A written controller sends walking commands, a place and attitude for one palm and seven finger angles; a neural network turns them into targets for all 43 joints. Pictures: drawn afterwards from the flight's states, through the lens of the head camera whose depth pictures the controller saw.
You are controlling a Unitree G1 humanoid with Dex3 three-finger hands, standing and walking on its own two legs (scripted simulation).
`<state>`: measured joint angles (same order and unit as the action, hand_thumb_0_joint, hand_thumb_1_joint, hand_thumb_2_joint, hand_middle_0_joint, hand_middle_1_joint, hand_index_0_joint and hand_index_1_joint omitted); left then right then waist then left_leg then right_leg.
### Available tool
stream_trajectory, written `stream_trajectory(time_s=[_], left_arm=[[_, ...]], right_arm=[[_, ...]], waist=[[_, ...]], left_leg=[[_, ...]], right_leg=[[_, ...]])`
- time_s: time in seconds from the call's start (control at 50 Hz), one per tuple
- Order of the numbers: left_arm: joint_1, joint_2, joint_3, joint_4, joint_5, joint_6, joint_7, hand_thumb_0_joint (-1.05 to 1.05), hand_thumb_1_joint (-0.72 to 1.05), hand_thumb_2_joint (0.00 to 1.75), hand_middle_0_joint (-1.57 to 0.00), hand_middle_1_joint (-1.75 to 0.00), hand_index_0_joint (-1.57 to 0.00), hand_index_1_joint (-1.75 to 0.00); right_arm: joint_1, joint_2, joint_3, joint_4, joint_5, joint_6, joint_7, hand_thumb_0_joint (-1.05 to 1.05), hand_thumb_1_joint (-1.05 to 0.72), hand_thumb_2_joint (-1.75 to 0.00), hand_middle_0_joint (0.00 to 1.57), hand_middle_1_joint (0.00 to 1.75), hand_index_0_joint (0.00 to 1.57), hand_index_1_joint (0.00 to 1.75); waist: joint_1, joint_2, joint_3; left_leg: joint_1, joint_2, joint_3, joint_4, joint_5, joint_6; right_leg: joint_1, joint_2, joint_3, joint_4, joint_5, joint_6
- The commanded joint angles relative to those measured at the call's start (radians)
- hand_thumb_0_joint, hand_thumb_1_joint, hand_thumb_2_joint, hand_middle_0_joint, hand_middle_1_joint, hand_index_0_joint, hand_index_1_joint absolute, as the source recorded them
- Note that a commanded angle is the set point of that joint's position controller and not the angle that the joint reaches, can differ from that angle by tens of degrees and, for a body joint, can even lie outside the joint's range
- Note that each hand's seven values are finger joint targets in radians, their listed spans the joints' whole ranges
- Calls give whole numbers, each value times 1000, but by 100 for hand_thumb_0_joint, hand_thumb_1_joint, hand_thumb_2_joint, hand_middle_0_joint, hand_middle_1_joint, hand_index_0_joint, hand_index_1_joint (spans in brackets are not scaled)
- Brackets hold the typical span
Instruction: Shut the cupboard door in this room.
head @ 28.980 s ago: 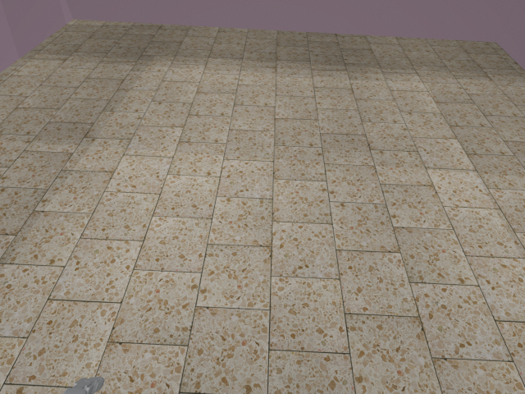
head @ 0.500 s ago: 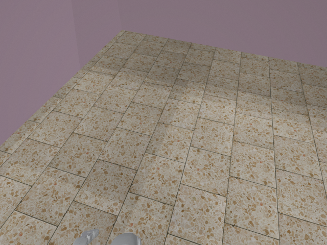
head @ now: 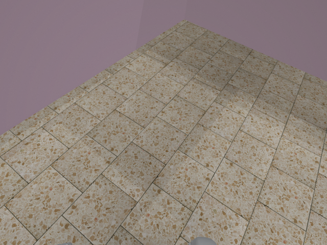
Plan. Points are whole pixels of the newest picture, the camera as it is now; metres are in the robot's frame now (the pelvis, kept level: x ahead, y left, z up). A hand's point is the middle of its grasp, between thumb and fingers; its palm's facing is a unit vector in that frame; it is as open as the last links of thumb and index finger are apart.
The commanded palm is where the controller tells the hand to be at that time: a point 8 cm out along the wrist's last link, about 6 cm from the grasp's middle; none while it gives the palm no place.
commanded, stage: walk to a spot facing it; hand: left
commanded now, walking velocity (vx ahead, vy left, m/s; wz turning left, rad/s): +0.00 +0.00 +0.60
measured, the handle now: out of the picture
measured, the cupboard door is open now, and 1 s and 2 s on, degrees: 84 84 84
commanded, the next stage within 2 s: none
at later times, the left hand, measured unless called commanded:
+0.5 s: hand out of the picture +0.01 +0.13 -0.15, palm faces +0.31 -0.91 -0.27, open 7.4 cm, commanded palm none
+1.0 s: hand out of the picture -0.13 +0.20 -0.17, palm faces +0.62 -0.74 -0.27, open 7.4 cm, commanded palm none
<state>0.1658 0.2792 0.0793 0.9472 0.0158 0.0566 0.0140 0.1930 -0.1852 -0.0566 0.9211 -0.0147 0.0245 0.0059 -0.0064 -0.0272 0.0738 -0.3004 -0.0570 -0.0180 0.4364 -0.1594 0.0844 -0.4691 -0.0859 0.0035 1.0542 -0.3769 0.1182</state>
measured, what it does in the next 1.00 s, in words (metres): steps on the spot, turning left: right foot, then left foot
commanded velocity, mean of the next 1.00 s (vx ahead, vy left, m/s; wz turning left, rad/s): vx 0.00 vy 0.00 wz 0.60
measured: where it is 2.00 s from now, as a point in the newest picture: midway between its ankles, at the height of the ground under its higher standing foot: outside the picture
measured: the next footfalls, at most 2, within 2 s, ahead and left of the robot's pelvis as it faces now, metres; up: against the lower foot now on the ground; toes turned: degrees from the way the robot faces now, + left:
right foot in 0.26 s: +0.04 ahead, -0.17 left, +0.00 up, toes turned +11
left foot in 0.72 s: -0.07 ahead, +0.07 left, +0.00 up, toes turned +34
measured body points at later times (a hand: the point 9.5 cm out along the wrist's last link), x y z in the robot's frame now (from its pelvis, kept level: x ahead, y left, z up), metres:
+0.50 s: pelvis -0.02 -0.08 +0.00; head +0.02 -0.09 +0.45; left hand -0.01 +0.18 -0.13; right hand +0.11 -0.33 -0.16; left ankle -0.08 +0.07 -0.65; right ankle +0.00 -0.18 -0.74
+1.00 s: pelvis -0.05 -0.02 +0.00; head -0.03 +0.02 +0.45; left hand -0.16 +0.24 -0.15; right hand +0.20 -0.16 -0.12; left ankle -0.11 +0.05 -0.74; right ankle +0.04 -0.17 -0.66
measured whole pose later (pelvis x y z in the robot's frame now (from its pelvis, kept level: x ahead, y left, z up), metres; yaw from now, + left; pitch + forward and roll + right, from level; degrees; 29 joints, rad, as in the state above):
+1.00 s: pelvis -0.05 -0.02 +0.00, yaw +37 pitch +1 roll -1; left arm 0.17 0.30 0.07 0.92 0.02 0.06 0.01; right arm 0.12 -0.21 -0.05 0.90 -0.01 0.03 0.01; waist 0.02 -0.03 0.10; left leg -0.22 -0.04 -0.05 0.46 -0.24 0.05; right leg -0.49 -0.10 -0.01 1.08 -0.38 0.11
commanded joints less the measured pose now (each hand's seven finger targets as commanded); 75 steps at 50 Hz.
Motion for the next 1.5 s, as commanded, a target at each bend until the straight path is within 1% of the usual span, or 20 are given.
stream_trajectory(time_s=[0.0, 0.12, 0.2, 0.22, 0.24, 0.26, 0.34, 0.62, 0.68, 0.7, 0.72, 0.84, 1.06, 1.16, 1.18, 1.22, 1.24, 1.28, 1.32, 1.48], left_arm=[[-72, 67, 6, -107, -6, -27, 9, 0, 90, 90, -20, -30, -20, -30], [-52, 48, 0, -124, -13, -32, 14, 0, 90, 90, -20, -30, -20, -30], [70, 70, 9, -104, -16, -42, 19, 0, 90, 90, -20, -30, -20, -30], [108, 126, 22, -103, -6, -50, 24, 0, 90, 90, -20, -30, -20, -30], [77, 198, 31, -127, 11, -53, 28, 0, 90, 90, -20, -30, -20, -30], [14, 191, 19, -154, 0, -48, 29, 0, 90, 90, -20, -30, -20, -30], [-87, 74, -5, -172, -3, -67, 22, 0, 90, 90, -20, -30, -20, -30], [134, 181, 26, -78, 12, -56, 16, 0, 90, 90, -20, -30, -20, -30], [108, 171, 29, -82, -4, -47, 8, 0, 90, 90, -20, -30, -20, -30], [97, 111, 19, -112, -8, -44, -1, 0, 90, 90, -20, -30, -20, -30], [38, 67, -6, -150, -2, -35, 0, 0, 90, 90, -20, -30, -20, -30], [28, 93, 10, -83, -1, -21, -6, 0, 90, 90, -20, -30, -20, -30], [-87, 70, -3, -155, -9, -32, 5, 0, 90, 90, -20, -30, -20, -30], [-7, 71, -4, -149, -17, -46, 10, 0, 90, 90, -20, -30, -20, -30], [47, 83, 1, -136, -16, -55, 11, 0, 90, 90, -20, -30, -20, -30], [118, 218, 26, -130, 9, -71, 16, 0, 90, 90, -20, -30, -20, -30], [100, 207, 23, -145, -3, -65, 17, 0, 90, 90, -20, -30, -20, -30], [8, 149, 14, -157, -4, -71, 12, 0, 90, 90, -20, -30, -20, -30], [-12, 92, -1, -144, -3, -92, 8, 0, 90, 90, -20, -30, -20, -30], [211, 71, -1, -29, 8, -125, 8, 0, 90, 90, -20, -30, -20, -30]], right_arm=[[68, -234, -67, -42, -6, -10, -11, 0, -90, -90, 20, 30, 20, 30], [54, -242, -76, -41, -11, 4, -9, 0, -90, -90, 20, 30, 20, 30], [-18, -216, -79, -67, -3, 14, -1, 0, -90, -90, 20, 30, 20, 30], [-14, -170, -75, -78, 5, 16, 4, 0, -90, -90, 20, 30, 20, 30], [-14, -130, -70, -103, 7, 13, 6, 0, -90, -90, 20, 30, 20, 30], [-28, -189, -80, -101, -9, 17, 9, 0, -90, -90, 20, 30, 20, 30], [39, -152, -71, -36, -11, 41, 27, 0, -90, -90, 20, 30, 20, 30], [-129, -139, -23, -71, 9, 20, 20, 0, -90, -90, 20, 30, 20, 30], [-24, -203, -40, -49, 2, 1, 20, 0, -90, -90, 20, 30, 20, 30], [28, -319, -68, -50, -5, -7, 16, 0, -90, -90, 20, 30, 20, 30], [101, -379, -83, -28, 5, 1, 8, 0, -90, -90, 20, 30, 20, 30], [-64, -260, -47, -67, 1, -11, -11, 0, -90, -90, 20, 30, 20, 30], [20, -257, -66, -62, -7, -4, -10, 0, -90, -90, 20, 30, 20, 30], [-18, -245, -72, -71, -5, 4, -11, 0, -90, -90, 20, 30, 20, 30], [-23, -231, -69, -75, 1, 4, -9, 0, -90, -90, 20, 30, 20, 30], [-9, -133, -52, -109, 8, -4, 2, 0, -90, -90, 20, 30, 20, 30], [-15, -197, -66, -99, -8, 9, 4, 0, -90, -90, 20, 30, 20, 30], [-33, -189, -67, -72, -17, 22, 24, 0, -90, -90, 20, 30, 20, 30], [17, -154, -58, -36, -19, 20, 39, 0, -90, -90, 20, 30, 20, 30], [-116, -111, -37, -49, -12, 14, 53, 0, -90, -90, 20, 30, 20, 30]], waist=[[-49, 143, -129], [-41, 168, -173], [24, 154, -166], [45, -12, -169], [48, -260, -112], [27, -162, -72], [-47, -120, 5], [58, -223, -114], [-15, -90, -179], [-50, 215, -207], [-85, 330, -199], [-1, 165, -102], [-37, 173, -119], [6, 190, -147], [34, 152, -172], [69, -265, -173], [65, -204, -129], [19, -151, -3], [-11, -110, -6], [49, -126, 20]], left_leg=[[213, 287, -375, -113, 192, 97], [163, 248, -467, -84, 190, 92], [-74, 154, -433, -32, 32, 11], [-242, 69, -325, 118, -153, -53], [-383, -65, -92, 382, -359, -131], [-316, -7, -100, 566, -369, -121], [-287, 53, -45, 800, -179, -151], [-93, 69, 106, 250, -291, -147], [228, 99, 85, -58, 42, -107], [428, 346, -222, -73, 353, -10], [436, 485, -340, -44, 725, 99], [210, 274, -164, -82, 403, 51], [227, 264, -363, -45, 391, 99], [83, 202, -410, 34, 401, 53], [1, 168, -389, 80, 259, 18], [-358, -48, -79, 449, -424, -120], [-335, 17, -109, 617, -419, -114], [-352, 72, -77, 770, -271, -120], [-351, 96, -37, 795, -148, -137], [-438, 144, 33, 666, -95, -146]], right_leg=[[-79, 1, 24, -80, -51, -12], [52, 58, 26, -265, -82, -41], [371, 68, 2, -622, 92, -69], [510, -90, 144, -782, 13, -119], [473, -368, 424, -871, -66, -240], [275, -410, 375, -871, -36, -279], [214, -205, 69, -774, 268, -205], [468, -287, -78, -586, 723, -233], [285, -243, -177, -365, 537, -125], [-5, -113, -214, -143, 40, -52], [-142, -60, -142, -7, -309, -23], [-78, -42, -25, 97, -17, -17], [-41, 19, 7, -167, -70, -12], [225, 74, -20, -481, 49, -40], [361, 51, -15, -629, 152, -45], [596, -380, 410, -820, 66, -203], [422, -412, 412, -868, -134, -246], [276, -325, 314, -918, -252, -211], [325, -236, 92, -867, -23, -170], [492, -266, -80, -847, 277, -189]])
